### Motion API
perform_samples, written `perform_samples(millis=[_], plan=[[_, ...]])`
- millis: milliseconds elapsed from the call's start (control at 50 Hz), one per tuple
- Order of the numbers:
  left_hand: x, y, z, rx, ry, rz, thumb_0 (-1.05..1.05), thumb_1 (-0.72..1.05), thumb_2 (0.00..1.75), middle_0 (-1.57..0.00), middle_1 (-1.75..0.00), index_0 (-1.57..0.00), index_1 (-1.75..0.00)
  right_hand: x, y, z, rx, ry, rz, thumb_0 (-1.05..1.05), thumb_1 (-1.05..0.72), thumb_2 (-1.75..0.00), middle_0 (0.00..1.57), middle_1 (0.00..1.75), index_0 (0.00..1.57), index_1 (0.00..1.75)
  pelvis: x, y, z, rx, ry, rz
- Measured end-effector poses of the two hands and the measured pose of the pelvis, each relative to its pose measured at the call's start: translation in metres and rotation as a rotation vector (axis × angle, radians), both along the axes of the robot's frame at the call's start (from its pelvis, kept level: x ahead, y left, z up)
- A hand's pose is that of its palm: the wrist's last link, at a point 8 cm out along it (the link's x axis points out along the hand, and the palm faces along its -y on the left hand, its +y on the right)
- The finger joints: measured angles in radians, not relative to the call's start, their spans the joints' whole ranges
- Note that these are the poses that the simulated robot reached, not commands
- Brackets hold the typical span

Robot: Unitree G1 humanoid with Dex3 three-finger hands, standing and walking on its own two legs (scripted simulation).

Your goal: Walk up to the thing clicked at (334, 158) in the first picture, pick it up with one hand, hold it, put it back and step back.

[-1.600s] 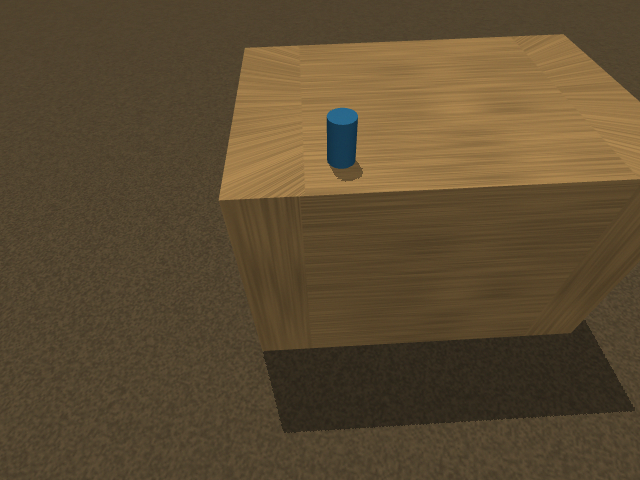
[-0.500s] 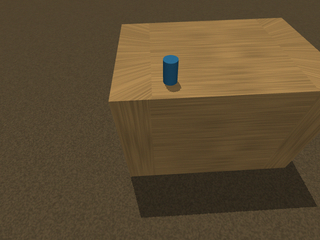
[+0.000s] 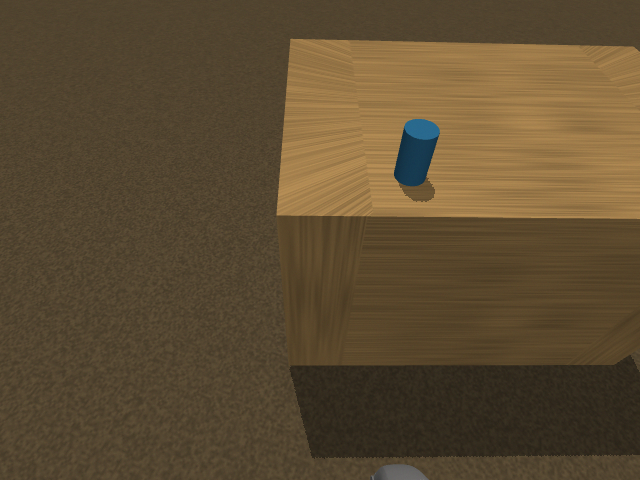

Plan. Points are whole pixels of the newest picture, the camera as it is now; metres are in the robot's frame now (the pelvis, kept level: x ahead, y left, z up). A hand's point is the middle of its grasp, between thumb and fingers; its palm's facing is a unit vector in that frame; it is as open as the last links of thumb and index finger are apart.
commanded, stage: walk up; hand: right
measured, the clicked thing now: (415, 153) +0.67 -0.17 +0.00
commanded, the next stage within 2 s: stand in 1.86 s
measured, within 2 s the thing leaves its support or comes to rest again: neither
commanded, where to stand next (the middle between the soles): +0.25 +0.04 m, yaw -1 degrees
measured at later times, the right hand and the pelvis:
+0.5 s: hand (488, 412) +0.24 -0.24 -0.14, palm faces -0.07 +0.94 -0.34, open 7.4 cm; pelvis +0.15 +0.03 +0.01, yaw +1 degrees
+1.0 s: hand (455, 377) +0.29 -0.20 -0.14, palm faces -0.03 +0.93 -0.37, open 7.4 cm; pelvis +0.18 +0.06 +0.00, yaw +0 degrees
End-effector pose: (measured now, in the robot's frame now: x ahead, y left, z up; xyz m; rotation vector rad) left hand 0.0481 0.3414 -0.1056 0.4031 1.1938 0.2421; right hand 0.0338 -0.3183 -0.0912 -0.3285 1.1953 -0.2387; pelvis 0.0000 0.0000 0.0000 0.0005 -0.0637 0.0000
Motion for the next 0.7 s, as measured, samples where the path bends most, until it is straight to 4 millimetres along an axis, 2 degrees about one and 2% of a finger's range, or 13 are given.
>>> perform_samples(millis=[100,220,300,460,520,580,640,700], plan=[[0.041,-0.005,0.013,-0.032,-0.029,-0.042,0.00,0.90,0.90,-0.20,-0.30,-0.20,-0.30,0.015,0.021,0.000,0.040,0.007,0.003,0.00,-0.90,-0.89,0.20,0.31,0.20,0.30,0.032,0.009,0.009,0.009,0.002,-0.006],[0.088,-0.013,0.023,-0.012,-0.059,-0.068,0.00,0.90,0.90,-0.20,-0.30,-0.20,-0.30,0.049,0.020,-0.017,0.078,0.013,0.007,0.00,-0.90,-0.89,0.20,0.31,0.21,0.30,0.073,0.008,0.004,0.016,0.006,-0.007],[0.109,-0.012,0.024,0.027,-0.109,-0.047,0.00,0.90,0.90,-0.21,-0.30,-0.21,-0.30,0.089,0.017,-0.033,0.078,0.021,0.032,0.00,-0.90,-0.89,0.20,0.31,0.20,0.30,0.099,0.005,-0.006,-0.007,0.004,-0.002],[0.124,0.003,0.038,0.035,-0.088,0.003,0.00,0.90,0.90,-0.21,-0.30,-0.21,-0.30,0.180,0.030,-0.018,0.054,-0.043,0.099,0.00,-0.90,-0.89,0.20,0.30,0.20,0.30,0.141,0.023,0.007,-0.003,0.007,0.012],[0.133,0.016,0.030,0.029,-0.064,0.005,0.00,0.90,0.90,-0.21,-0.30,-0.21,-0.30,0.207,0.040,-0.013,0.031,-0.062,0.111,0.00,-0.90,-0.89,0.20,0.30,0.20,0.30,0.153,0.034,0.004,-0.001,0.011,0.015],[0.147,0.033,0.010,0.010,-0.050,0.015,0.00,0.90,0.90,-0.21,-0.30,-0.21,-0.30,0.228,0.052,-0.015,-0.006,-0.087,0.121,0.00,-0.90,-0.89,0.20,0.30,0.20,0.30,0.164,0.049,-0.007,-0.004,0.011,0.016],[0.162,0.042,-0.008,-0.014,-0.029,0.041,0.00,0.90,0.90,-0.20,-0.30,-0.21,-0.30,0.241,0.067,-0.014,-0.022,-0.101,0.123,0.00,-0.90,-0.89,0.20,0.30,0.20,0.30,0.169,0.059,-0.012,0.005,0.006,0.014],[0.175,0.042,-0.016,-0.039,-0.014,0.042,0.00,0.90,0.90,-0.20,-0.30,-0.20,-0.30,0.249,0.079,-0.009,-0.022,-0.112,0.126,0.00,-0.90,-0.89,0.20,0.30,0.20,0.30,0.173,0.062,-0.010,-0.003,0.012,0.011]])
